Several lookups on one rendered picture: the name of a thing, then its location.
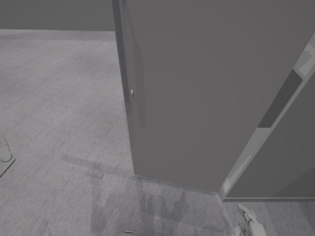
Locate handle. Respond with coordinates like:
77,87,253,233
111,0,134,102

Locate left robot hand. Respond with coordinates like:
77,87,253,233
0,130,17,178

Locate right robot hand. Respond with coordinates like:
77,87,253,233
231,204,267,236

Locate fridge door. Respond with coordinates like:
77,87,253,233
110,0,315,193

